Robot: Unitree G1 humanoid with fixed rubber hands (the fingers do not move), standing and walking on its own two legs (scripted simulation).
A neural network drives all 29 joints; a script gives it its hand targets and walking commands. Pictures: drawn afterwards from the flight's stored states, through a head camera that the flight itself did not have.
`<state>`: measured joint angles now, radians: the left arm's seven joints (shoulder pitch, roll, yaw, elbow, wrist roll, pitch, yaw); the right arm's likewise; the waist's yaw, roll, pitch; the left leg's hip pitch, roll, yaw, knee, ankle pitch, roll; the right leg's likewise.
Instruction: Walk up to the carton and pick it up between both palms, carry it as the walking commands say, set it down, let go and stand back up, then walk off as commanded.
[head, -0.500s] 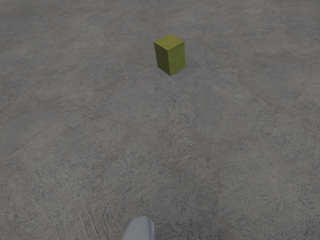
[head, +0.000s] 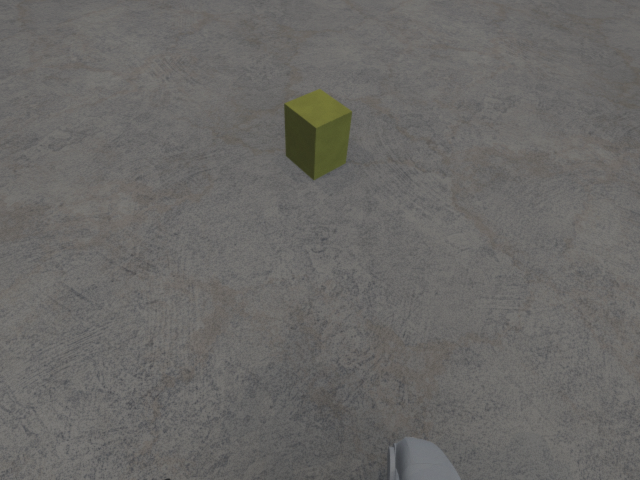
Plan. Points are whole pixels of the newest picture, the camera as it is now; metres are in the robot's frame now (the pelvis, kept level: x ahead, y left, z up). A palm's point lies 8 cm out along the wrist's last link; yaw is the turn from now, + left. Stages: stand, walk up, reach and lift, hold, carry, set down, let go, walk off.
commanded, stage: walk up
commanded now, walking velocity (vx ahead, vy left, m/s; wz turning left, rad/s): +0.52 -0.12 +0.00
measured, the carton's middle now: (316, 135) +1.55 +0.02 -0.64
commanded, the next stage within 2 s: none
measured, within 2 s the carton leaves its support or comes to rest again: neither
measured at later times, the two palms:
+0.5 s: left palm (211, 356) +0.30 +0.20 -0.13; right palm (526, 388) +0.26 -0.31 -0.16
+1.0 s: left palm (185, 259) +0.50 +0.29 -0.16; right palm (437, 228) +0.57 -0.22 -0.12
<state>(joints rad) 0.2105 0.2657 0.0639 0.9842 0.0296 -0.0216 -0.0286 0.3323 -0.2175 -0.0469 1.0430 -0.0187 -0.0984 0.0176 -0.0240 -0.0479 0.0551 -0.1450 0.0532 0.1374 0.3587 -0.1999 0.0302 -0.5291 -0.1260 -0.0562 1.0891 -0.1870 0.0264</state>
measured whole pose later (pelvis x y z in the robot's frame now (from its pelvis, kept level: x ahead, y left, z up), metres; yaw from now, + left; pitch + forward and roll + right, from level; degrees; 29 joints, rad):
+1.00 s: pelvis +0.50 +0.04 -0.01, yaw -1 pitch +0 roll -2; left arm 0.31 0.24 0.05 1.04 0.02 -0.05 -0.01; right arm 0.20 -0.21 -0.04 1.00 -0.03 -0.09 0.02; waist 0.02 -0.05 0.05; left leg -0.28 0.07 0.15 0.47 -0.20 0.03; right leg -0.40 -0.11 -0.05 1.13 -0.31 0.01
